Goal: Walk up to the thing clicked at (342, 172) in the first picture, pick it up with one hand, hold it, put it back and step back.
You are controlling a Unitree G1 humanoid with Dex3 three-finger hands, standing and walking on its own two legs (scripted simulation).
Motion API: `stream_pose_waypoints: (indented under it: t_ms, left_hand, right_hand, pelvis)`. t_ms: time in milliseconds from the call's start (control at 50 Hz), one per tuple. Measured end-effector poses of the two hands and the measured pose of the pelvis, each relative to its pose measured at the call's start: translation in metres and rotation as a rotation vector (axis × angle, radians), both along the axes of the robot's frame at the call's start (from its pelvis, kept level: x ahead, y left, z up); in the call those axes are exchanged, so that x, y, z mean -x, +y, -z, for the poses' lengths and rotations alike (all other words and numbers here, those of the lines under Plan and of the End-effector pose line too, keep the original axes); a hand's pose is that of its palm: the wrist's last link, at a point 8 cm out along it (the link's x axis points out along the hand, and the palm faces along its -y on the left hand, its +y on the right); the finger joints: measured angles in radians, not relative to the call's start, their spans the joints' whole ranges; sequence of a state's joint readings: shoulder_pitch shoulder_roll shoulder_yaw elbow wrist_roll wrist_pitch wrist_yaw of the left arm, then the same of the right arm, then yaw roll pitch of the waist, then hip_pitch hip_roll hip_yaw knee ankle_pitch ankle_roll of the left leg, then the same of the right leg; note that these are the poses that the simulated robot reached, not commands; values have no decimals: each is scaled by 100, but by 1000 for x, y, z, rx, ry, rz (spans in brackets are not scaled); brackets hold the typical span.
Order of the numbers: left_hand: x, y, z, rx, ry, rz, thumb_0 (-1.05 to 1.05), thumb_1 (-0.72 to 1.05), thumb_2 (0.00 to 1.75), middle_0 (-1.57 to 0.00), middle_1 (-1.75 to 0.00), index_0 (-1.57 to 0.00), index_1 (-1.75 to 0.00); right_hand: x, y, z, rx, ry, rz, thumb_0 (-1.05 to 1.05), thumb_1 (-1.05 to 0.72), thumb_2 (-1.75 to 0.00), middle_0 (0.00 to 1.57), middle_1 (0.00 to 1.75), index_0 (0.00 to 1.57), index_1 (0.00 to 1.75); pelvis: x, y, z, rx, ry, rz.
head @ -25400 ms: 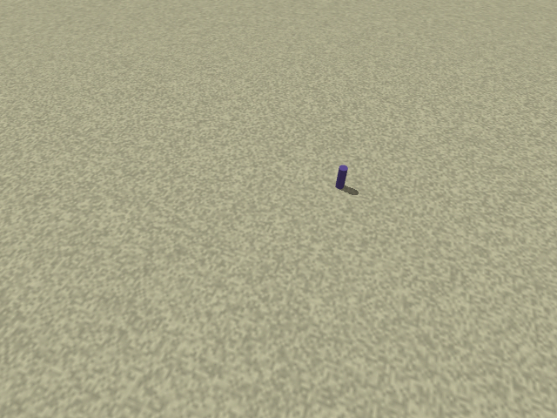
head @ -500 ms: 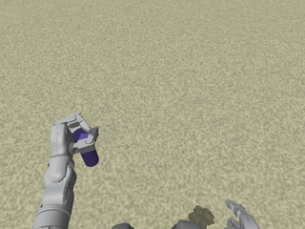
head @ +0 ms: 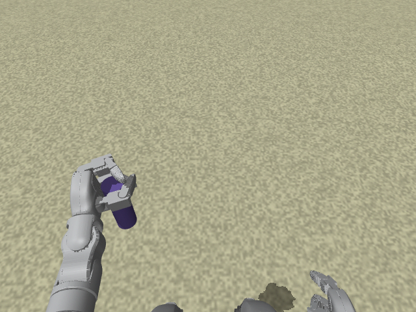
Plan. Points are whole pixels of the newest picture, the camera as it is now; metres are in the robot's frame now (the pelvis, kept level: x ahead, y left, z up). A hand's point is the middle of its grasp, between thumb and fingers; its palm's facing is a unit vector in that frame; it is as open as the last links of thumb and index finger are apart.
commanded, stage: hold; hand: left
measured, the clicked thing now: (120, 204) +0.32 +0.18 +0.00
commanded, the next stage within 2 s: crouch in 0.12 s
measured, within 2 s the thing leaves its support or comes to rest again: neither
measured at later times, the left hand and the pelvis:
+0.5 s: hand (124, 193) +0.34 +0.17 +0.01, palm faces +0.15 -0.99 -0.01, open 4.1 cm; pelvis -0.01 +0.01 -0.01, yaw +0 degrees
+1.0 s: hand (141, 212) +0.41 +0.19 -0.23, palm faces +0.22 -0.98 -0.04, open 4.1 cm; pelvis -0.04 +0.01 -0.21, yaw -1 degrees
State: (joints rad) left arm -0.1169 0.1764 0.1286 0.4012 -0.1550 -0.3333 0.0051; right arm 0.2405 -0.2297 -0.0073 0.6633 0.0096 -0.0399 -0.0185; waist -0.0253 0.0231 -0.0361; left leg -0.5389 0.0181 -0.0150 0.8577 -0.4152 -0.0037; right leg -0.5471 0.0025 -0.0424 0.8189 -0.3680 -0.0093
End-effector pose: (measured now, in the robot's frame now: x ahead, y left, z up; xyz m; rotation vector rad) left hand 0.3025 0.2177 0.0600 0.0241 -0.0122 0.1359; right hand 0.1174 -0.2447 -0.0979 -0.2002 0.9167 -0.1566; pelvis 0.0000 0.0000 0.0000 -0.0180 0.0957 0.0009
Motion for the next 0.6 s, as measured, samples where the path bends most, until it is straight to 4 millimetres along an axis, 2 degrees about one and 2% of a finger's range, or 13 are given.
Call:
stream_pose_waypoints:
  t_ms: [320,460,600]
  left_hand:
    - [-4,6,3,-1,4,-10,7,20,108,-102,-121,-127,-131]
    - [-6,5,34,18,53,-3,7,20,107,-101,-121,-130,-132]
    - [-18,9,86,19,53,-25,7,21,107,-101,-121,-132,-133]
  right_hand:
    - [0,5,-1,3,-5,0,1,-90,-90,20,30,20,30]
    - [4,4,8,9,16,-5,1,-89,-90,20,30,20,30]
    - [14,-2,37,36,77,-22,1,-89,-90,20,30,20,30]
  pelvis:
    - [2,3,1,2,7,1]
    - [4,5,9,4,50,1]
    - [10,6,37,7,154,2]
